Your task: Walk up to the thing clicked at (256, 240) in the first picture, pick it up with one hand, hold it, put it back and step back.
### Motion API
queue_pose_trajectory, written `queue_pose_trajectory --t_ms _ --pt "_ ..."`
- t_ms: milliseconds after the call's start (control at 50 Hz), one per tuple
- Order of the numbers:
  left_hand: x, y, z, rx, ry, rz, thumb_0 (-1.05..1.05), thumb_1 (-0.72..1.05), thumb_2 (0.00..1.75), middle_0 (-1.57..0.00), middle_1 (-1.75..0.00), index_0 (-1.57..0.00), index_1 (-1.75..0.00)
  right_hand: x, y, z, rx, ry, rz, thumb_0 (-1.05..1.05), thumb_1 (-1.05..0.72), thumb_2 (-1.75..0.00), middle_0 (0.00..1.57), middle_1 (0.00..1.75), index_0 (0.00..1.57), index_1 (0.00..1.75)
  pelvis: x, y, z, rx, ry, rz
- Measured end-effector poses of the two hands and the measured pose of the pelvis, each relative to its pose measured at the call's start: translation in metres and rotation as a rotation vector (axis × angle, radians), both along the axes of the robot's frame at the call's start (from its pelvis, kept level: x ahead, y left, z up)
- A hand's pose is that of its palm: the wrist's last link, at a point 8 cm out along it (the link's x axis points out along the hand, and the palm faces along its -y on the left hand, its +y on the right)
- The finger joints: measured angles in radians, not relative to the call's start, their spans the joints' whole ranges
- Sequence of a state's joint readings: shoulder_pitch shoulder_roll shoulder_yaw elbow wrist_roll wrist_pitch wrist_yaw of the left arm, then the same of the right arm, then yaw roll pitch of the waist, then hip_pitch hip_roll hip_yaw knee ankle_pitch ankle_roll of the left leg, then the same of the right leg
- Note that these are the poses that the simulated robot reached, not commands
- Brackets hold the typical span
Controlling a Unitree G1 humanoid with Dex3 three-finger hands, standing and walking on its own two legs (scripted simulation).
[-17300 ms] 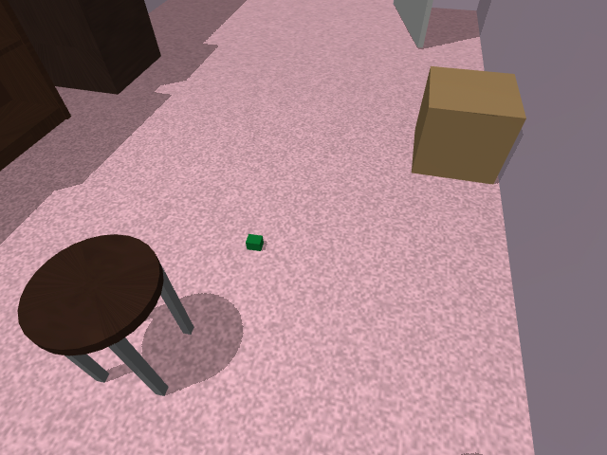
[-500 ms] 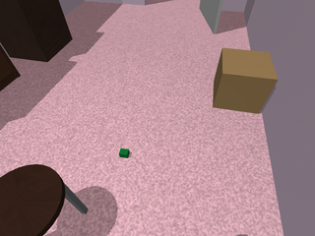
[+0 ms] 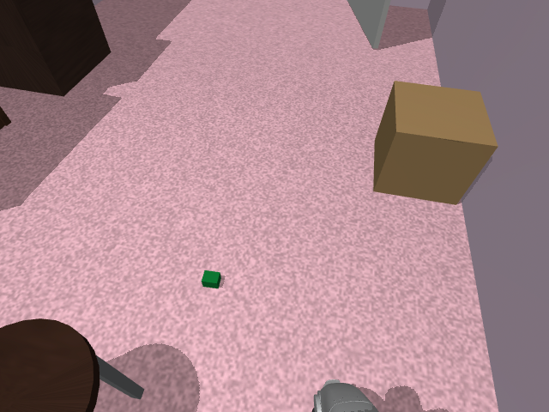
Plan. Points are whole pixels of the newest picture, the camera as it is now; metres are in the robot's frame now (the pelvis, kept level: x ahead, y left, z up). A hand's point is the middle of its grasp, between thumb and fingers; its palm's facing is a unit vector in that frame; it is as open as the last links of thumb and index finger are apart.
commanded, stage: walk up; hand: left
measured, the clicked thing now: (211, 279) +0.68 +0.22 -0.75
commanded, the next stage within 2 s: none
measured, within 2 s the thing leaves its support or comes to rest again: neither
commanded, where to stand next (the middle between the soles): +0.30 -0.03 m, yaw +0 degrees
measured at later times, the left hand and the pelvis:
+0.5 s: hand (114, 391) +0.19 +0.27 -0.16, palm faces +0.00 -0.94 -0.35, open 7.4 cm; pelvis +0.14 +0.00 -0.02, yaw +1 degrees
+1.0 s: hand (143, 330) +0.29 +0.25 -0.16, palm faces -0.03 -0.93 -0.35, open 7.4 cm; pelvis +0.20 -0.01 -0.01, yaw +0 degrees
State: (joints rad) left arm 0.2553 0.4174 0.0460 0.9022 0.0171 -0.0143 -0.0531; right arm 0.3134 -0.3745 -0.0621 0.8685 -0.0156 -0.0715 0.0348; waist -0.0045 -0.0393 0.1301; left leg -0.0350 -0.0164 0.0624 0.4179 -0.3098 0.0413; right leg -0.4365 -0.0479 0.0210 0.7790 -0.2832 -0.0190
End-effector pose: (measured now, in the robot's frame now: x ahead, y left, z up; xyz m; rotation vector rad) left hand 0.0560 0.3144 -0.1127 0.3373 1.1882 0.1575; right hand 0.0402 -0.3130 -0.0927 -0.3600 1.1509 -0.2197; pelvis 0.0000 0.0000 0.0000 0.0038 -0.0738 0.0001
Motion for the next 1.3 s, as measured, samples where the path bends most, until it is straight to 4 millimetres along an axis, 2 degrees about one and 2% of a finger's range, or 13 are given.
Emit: queue_pose_trajectory --t_ms 120,160,200,300,380,460,560,640,720,900,1000,1120,1300 --pt "0.081 -0.022 0.003 0.013 -0.111 -0.056 0.0 0.91 0.9 -0.2 -0.3 -0.2 -0.3 0.021 -0.016 -0.027 0.034 0.015 -0.031 0.01 -0.9 -0.9 0.21 0.3 0.21 0.3 0.043 -0.015 -0.017 0.015 -0.01 -0.003" --pt "0.102 -0.029 0.004 0.026 -0.159 -0.055 0.0 0.91 0.9 -0.2 -0.3 -0.2 -0.3 0.034 -0.021 -0.039 0.039 0.025 -0.027 0.01 -0.9 -0.9 0.21 0.3 0.21 0.3 0.056 -0.022 -0.024 -0.011 -0.016 0.006" --pt "0.114 -0.034 0.007 0.026 -0.201 -0.044 0.0 0.91 0.9 -0.2 -0.3 -0.2 -0.3 0.049 -0.022 -0.043 0.047 0.037 -0.012 0.01 -0.9 -0.9 0.21 0.3 0.2 0.3 0.064 -0.026 -0.024 -0.008 -0.022 0.011" --pt "0.119 -0.038 0.02 0.024 -0.181 -0.016 0.0 0.91 0.9 -0.21 -0.3 -0.2 -0.3 0.089 -0.022 -0.031 0.062 0.015 0.028 0.01 -0.9 -0.9 0.2 0.3 0.2 0.3 0.088 -0.024 -0.011 -0.004 -0.013 0.01" --pt "0.117 -0.027 0.02 0.023 -0.125 -0.002 0.0 0.91 0.9 -0.21 -0.3 -0.2 -0.3 0.112 -0.021 -0.019 0.046 0.013 0.051 0.01 -0.9 -0.9 0.2 0.3 0.2 0.3 0.109 -0.019 -0.005 -0.009 0.005 0.012" --pt "0.122 -0.007 0.007 0.016 -0.08 0.025 0.0 0.9 0.9 -0.21 -0.3 -0.2 -0.3 0.131 -0.017 -0.011 -0.003 0.03 0.06 0.01 -0.9 -0.9 0.2 0.3 0.2 0.3 0.132 -0.008 -0.009 -0.017 0.014 0.012" --pt "0.14 0.012 -0.021 0.01 -0.008 0.05 0.0 0.91 0.9 -0.2 -0.3 -0.2 -0.3 0.151 -0.006 -0.01 -0.07 0.023 0.039 0.01 -0.9 -0.9 0.2 0.3 0.2 0.3 0.159 0.009 -0.021 -0.007 0.021 0.005" --pt "0.159 0.011 -0.028 -0.006 0.039 0.032 0.0 0.91 0.9 -0.2 -0.3 -0.2 -0.3 0.171 0.007 -0.002 -0.068 0.004 0.034 0.01 -0.9 -0.9 0.2 0.3 0.2 0.3 0.173 0.01 -0.016 -0.01 0.025 -0.006" --pt "0.178 0.005 -0.028 -0.014 0.051 0.02 0.0 0.91 0.9 -0.2 -0.3 -0.2 -0.3 0.193 0.01 -0.001 -0.059 -0.016 0.041 0.01 -0.9 -0.9 0.21 0.3 0.21 0.3 0.184 0.008 -0.013 -0.015 0.031 -0.016" --pt "0.21 -0.015 -0.019 0.02 0.004 0.019 0.0 0.91 0.9 -0.2 -0.3 -0.2 -0.3 0.24 -0.002 -0.026 0.0 -0.042 0.02 0.01 -0.9 -0.9 0.21 0.3 0.21 0.3 0.198 -0.008 -0.019 -0.014 0.028 -0.007" --pt "0.227 -0.024 -0.009 0.016 -0.024 0.018 0.0 0.91 0.9 -0.2 -0.3 -0.2 -0.3 0.252 0.002 -0.031 0.039 -0.034 0.029 0.01 -0.9 -0.9 0.21 0.3 0.2 0.3 0.205 -0.01 -0.013 0.0 0.029 -0.006" --pt "0.243 -0.031 -0.002 0.011 -0.047 0.022 0.0 0.91 0.9 -0.21 -0.3 -0.2 -0.3 0.255 0.001 -0.028 0.056 -0.008 0.024 0.01 -0.9 -0.9 0.21 0.3 0.21 0.3 0.208 -0.015 -0.006 0.001 0.024 -0.002" --pt "0.247 -0.037 0.001 -0.005 -0.023 0.032 0.0 0.91 0.9 -0.2 -0.3 -0.2 -0.3 0.248 -0.006 -0.02 0.043 0.045 0.006 0.01 -0.9 -0.9 0.2 0.3 0.2 0.3 0.21 -0.018 0.003 -0.003 0.028 0.0"
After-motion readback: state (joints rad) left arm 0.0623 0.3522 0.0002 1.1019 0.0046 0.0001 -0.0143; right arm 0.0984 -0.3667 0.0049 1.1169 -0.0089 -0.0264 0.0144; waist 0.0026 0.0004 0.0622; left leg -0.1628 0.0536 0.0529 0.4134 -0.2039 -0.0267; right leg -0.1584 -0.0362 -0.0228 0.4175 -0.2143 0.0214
